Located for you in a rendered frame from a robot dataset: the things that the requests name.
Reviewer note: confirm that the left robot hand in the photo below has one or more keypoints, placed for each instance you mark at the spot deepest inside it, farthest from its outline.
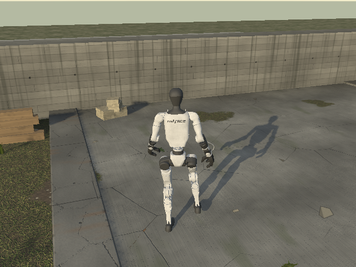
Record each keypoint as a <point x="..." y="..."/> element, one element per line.
<point x="152" y="153"/>

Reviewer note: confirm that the robot left forearm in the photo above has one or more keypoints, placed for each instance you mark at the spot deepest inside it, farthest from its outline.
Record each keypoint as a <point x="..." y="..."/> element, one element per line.
<point x="152" y="144"/>

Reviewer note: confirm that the left robot foot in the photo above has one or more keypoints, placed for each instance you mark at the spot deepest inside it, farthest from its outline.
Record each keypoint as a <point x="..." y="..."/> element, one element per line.
<point x="168" y="227"/>

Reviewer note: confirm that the robot right forearm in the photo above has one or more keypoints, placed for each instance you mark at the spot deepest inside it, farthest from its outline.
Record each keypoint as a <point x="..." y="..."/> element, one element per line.
<point x="205" y="147"/>

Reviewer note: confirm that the right robot hand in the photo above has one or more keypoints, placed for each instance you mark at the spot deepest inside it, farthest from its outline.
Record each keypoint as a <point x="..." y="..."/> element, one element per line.
<point x="209" y="159"/>

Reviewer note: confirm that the robot right upper arm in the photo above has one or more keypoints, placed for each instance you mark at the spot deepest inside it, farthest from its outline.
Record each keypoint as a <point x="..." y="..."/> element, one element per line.
<point x="193" y="116"/>

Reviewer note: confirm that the robot left upper arm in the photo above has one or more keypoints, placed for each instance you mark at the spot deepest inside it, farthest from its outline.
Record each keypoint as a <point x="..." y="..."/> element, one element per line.
<point x="156" y="126"/>

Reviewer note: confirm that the robot foot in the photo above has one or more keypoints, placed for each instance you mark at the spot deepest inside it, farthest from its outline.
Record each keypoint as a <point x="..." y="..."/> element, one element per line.
<point x="168" y="227"/>
<point x="198" y="208"/>

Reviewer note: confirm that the right robot foot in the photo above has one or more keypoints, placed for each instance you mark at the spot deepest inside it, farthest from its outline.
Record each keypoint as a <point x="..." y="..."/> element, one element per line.
<point x="198" y="208"/>

